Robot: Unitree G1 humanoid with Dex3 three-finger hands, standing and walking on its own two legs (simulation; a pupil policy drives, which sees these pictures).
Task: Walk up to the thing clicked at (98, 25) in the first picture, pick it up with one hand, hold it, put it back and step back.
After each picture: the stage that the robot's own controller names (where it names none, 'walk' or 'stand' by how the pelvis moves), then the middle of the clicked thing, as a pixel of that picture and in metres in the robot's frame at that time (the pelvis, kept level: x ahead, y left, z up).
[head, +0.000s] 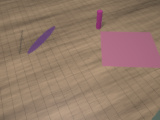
stand; (99, 19) +1.73 -0.21 -0.65
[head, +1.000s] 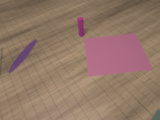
walk; (80, 27) +1.60 +0.12 -0.63
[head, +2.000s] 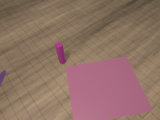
walk; (60, 53) +1.05 +0.29 -0.65
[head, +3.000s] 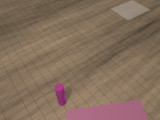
walk; (60, 95) +0.63 +0.21 -0.63
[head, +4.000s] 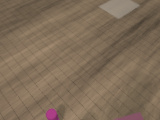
stand; (53, 119) +0.40 +0.21 -0.63
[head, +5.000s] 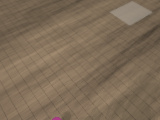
stand; out of the picture +0.35 +0.18 -0.63
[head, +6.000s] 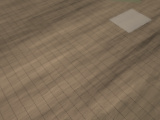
stand; out of the picture +0.34 +0.20 -0.66
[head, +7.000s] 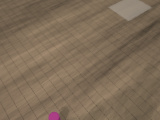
stand; out of the picture +0.37 +0.21 -0.65
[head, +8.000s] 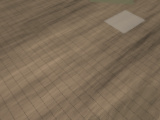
stand; out of the picture +0.35 +0.19 -0.66
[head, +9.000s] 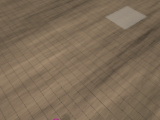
stand; out of the picture +0.38 +0.20 -0.66
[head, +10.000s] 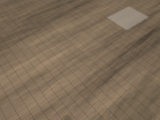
stand; out of the picture +0.37 +0.19 -0.66
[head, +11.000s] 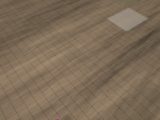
stand; out of the picture +0.38 +0.19 -0.66
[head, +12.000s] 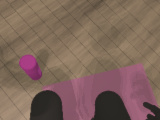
go down; (32, 69) +0.43 +0.23 -0.36
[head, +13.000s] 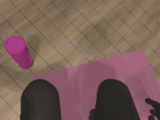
go down; (21, 55) +0.44 +0.25 -0.26
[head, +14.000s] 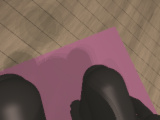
close in; out of the picture +0.41 +0.30 -0.16
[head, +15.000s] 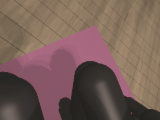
close; out of the picture +0.42 +0.31 -0.16
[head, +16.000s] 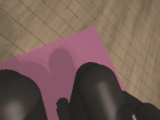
lift; out of the picture +0.39 +0.30 -0.16
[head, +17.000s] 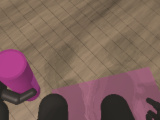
lift; (22, 81) +0.32 +0.20 +0.00
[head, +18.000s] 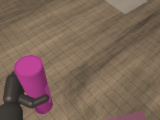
hold; (37, 89) +0.31 +0.16 +0.02
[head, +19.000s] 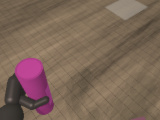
hold; (38, 90) +0.31 +0.16 +0.03
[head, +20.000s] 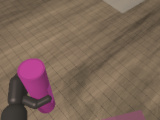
crouch; (40, 90) +0.32 +0.16 +0.00
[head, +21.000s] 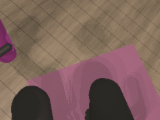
lower; out of the picture +0.46 +0.24 -0.05
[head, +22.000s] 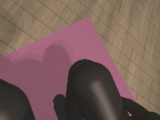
lower; out of the picture +0.43 +0.32 -0.16
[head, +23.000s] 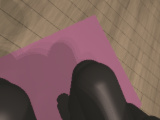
lower; out of the picture +0.43 +0.31 -0.16
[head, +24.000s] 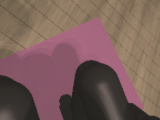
lower; out of the picture +0.41 +0.31 -0.16
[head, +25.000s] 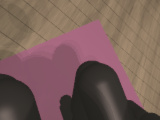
lower; out of the picture +0.40 +0.31 -0.16
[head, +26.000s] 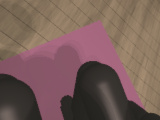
open; out of the picture +0.40 +0.29 -0.17
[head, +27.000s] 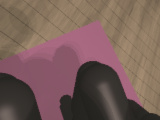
rise; out of the picture +0.39 +0.29 -0.16
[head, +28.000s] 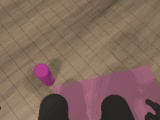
walk; (45, 76) +0.43 +0.21 -0.39
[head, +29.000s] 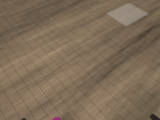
stand; out of the picture +0.37 +0.17 -0.60
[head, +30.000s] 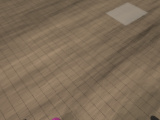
stand; out of the picture +0.37 +0.18 -0.60
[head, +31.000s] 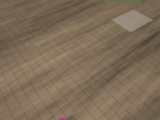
stand; out of the picture +0.39 +0.17 -0.65
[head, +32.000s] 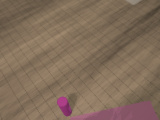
walk; (65, 107) +0.43 +0.19 -0.63
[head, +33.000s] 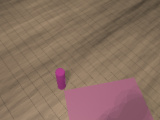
walk; (61, 79) +0.64 +0.14 -0.63
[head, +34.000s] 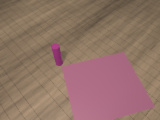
walk; (57, 55) +0.94 +0.26 -0.62
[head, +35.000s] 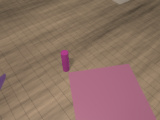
stand; (65, 61) +0.99 +0.18 -0.65
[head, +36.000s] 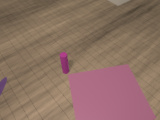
stand; (64, 63) +1.00 +0.20 -0.66
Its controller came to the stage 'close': yes
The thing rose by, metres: 0.67
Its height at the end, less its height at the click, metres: +0.00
